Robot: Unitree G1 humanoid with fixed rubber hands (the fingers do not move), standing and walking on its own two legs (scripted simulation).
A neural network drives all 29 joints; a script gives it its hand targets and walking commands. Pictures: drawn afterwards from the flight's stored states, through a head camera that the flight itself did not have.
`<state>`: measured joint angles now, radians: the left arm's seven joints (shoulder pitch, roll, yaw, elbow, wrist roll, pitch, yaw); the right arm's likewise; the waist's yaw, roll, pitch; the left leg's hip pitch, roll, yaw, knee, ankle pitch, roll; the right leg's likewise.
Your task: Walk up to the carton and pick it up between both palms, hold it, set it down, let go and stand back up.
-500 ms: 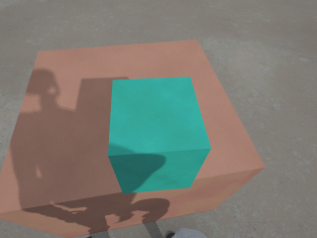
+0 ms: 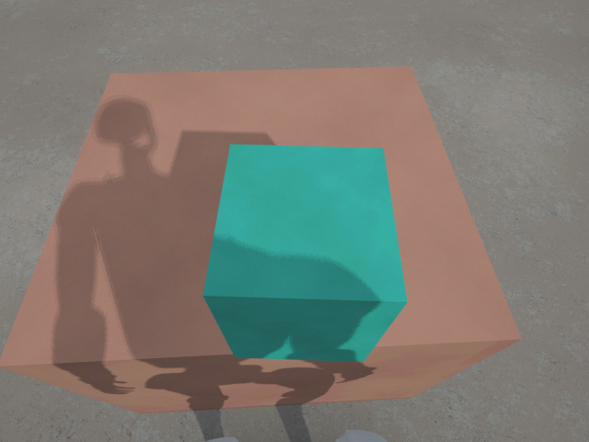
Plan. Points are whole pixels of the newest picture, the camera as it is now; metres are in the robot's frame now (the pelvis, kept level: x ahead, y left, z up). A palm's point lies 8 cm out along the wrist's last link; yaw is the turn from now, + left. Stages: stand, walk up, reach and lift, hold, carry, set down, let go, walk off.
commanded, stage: walk up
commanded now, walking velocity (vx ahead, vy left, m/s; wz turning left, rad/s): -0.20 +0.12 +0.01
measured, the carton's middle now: (302, 262) +0.35 +0.00 +0.01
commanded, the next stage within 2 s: stand in 1.30 s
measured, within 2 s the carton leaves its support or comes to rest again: neither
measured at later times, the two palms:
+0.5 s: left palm out of the picture -0.04 +0.24 -0.15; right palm out of the picture +0.04 -0.21 -0.11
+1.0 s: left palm out of the picture -0.06 +0.23 -0.12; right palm out of the picture -0.08 -0.19 -0.13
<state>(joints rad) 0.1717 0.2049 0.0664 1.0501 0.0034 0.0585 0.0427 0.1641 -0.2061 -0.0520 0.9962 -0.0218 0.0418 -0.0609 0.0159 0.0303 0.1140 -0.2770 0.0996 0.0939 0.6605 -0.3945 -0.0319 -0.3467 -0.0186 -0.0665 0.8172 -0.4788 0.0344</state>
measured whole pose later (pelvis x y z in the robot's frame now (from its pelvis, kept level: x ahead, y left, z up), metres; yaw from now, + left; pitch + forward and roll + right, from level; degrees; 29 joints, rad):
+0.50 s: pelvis -0.06 +0.02 +0.01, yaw +0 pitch -1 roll +1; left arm 0.22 0.19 0.03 1.02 0.03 0.03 0.02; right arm 0.11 -0.14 -0.03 1.00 0.00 0.05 -0.02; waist 0.06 -0.08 0.09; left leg -0.18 -0.01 0.03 0.51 -0.31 0.01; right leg -0.31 -0.07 -0.07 0.61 -0.34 0.00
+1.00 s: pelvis -0.06 +0.02 +0.02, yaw +0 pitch -2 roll +0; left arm 0.26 0.12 0.01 1.15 0.01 0.01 0.04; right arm 0.27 -0.14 -0.01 1.14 -0.01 0.00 -0.03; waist -0.02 0.03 0.05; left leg -0.10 -0.01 0.04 0.38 -0.24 0.01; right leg -0.07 0.00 -0.04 0.37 -0.27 -0.01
